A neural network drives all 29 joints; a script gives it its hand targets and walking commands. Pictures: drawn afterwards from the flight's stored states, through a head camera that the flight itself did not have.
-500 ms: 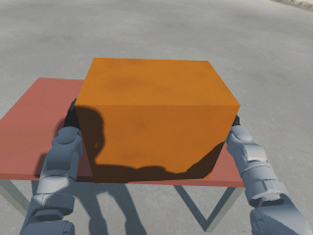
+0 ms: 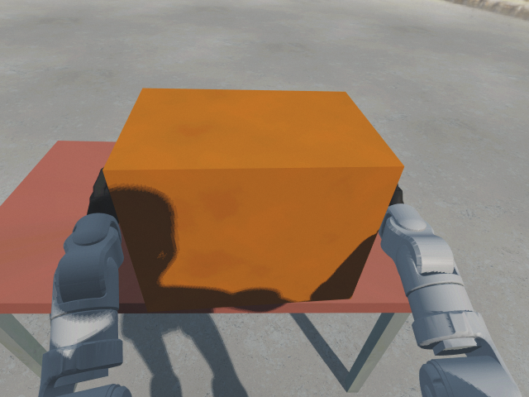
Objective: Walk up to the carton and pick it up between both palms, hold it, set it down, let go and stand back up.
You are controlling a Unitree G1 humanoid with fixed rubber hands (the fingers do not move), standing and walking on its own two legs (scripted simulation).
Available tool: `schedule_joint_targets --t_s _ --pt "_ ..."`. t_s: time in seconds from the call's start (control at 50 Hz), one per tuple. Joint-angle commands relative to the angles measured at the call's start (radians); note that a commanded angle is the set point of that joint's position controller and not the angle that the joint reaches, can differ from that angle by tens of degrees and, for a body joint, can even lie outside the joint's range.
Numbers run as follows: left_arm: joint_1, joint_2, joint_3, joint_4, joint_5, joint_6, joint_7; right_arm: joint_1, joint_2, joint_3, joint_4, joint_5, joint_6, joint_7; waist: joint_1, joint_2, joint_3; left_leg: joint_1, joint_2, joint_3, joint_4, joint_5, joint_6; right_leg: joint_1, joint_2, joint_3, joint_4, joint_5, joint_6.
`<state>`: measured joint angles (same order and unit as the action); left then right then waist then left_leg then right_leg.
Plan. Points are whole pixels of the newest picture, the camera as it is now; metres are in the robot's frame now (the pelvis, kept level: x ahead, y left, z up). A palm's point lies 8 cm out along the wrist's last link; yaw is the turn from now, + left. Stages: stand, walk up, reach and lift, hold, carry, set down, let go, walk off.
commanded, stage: reach and lift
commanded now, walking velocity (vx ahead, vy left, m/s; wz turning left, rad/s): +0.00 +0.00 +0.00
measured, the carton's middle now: (250, 197) +0.38 +0.01 +0.14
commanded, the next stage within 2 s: hold in 0.46 s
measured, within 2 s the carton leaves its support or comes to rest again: neither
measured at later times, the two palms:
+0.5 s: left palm (110, 196) +0.35 +0.21 +0.18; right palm (395, 191) +0.35 -0.20 +0.18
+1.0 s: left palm (91, 198) +0.33 +0.22 +0.19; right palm (391, 183) +0.35 -0.19 +0.20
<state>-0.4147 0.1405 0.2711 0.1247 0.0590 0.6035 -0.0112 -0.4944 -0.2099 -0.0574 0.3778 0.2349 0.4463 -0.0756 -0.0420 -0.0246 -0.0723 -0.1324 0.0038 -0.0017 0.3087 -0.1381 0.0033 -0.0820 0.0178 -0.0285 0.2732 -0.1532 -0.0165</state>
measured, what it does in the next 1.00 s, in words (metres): stands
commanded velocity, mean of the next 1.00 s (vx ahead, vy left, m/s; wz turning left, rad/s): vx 0.00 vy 0.00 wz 0.00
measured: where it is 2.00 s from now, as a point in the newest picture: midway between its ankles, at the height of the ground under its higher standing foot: outside the picture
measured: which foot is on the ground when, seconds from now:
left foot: down 0.00-1.00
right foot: down 0.00-1.00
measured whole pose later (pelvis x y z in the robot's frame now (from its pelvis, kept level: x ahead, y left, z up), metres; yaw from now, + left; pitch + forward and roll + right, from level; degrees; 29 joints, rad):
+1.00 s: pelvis -0.01 +0.00 +0.00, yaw +1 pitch -1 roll -1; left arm -0.50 0.14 0.30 0.05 0.08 0.77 -0.02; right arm -0.61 -0.23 -0.08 0.36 0.26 0.59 -0.08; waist -0.05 -0.01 -0.12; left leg -0.18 0.00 -0.02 0.31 -0.12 0.01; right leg -0.12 0.02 -0.03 0.25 -0.12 -0.01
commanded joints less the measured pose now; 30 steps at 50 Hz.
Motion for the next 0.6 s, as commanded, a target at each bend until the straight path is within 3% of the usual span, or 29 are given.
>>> schedule_joint_targets --t_s 0.0,0.18,0.32,0.34,0.36,0.44,0.58 --pt "-0.817 -0.460 -0.525 -0.263 -0.187 -0.083 -0.172 -0.840 0.551 0.367 -0.429 0.115 -0.101 0.146 -0.015 0.051 -0.471 0.171 -0.045 -0.019 -0.002 0.238 -0.015 0.066 0.023 0.027 -0.009 0.295 0.031" --pt "-0.906 -0.484 -0.529 -0.221 -0.194 -0.080 -0.153 -0.909 0.543 0.316 -0.351 0.095 -0.105 0.170 -0.031 0.077 -0.502 0.199 -0.032 -0.036 -0.001 0.196 -0.025 -0.004 0.027 0.008 -0.026 0.190 0.011" --pt "-0.913 -0.483 -0.501 -0.207 -0.182 -0.064 -0.144 -0.943 0.539 0.316 -0.332 0.109 -0.102 0.180 -0.014 0.063 -0.526 0.197 -0.030 -0.036 0.008 0.226 -0.020 0.014 0.032 0.004 -0.023 0.212 0.013" --pt "-0.994 -0.501 -0.553 -0.244 -0.226 -0.062 -0.140 -0.994 0.510 0.302 -0.401 0.105 -0.107 0.178 -0.059 0.082 -0.616 0.193 -0.037 -0.024 0.013 0.237 -0.043 0.044 0.024 0.002 -0.015 0.264 0.024" --pt "-0.975 -0.499 -0.539 -0.227 -0.219 -0.061 -0.133 -0.986 0.519 0.310 -0.392 0.113 -0.097 0.180 -0.040 0.081 -0.599 0.193 -0.036 -0.027 0.014 0.245 -0.043 0.037 0.030 -0.001 -0.011 0.284 0.022" --pt "-0.945 -0.488 -0.497 -0.209 -0.193 -0.038 -0.134 -0.986 0.513 0.327 -0.367 0.136 -0.071 0.180 -0.016 0.055 -0.565 0.162 -0.039 -0.026 0.008 0.237 -0.030 0.061 0.031 0.008 -0.007 0.307 0.027" --pt "-0.822 -0.415 -0.452 -0.372 -0.184 0.051 -0.138 -0.934 0.466 0.395 -0.487 0.261 -0.008 0.140 0.018 0.025 -0.569 0.170 -0.048 -0.010 0.046 0.404 -0.030 0.127 0.046 0.033 0.007 0.455 0.032"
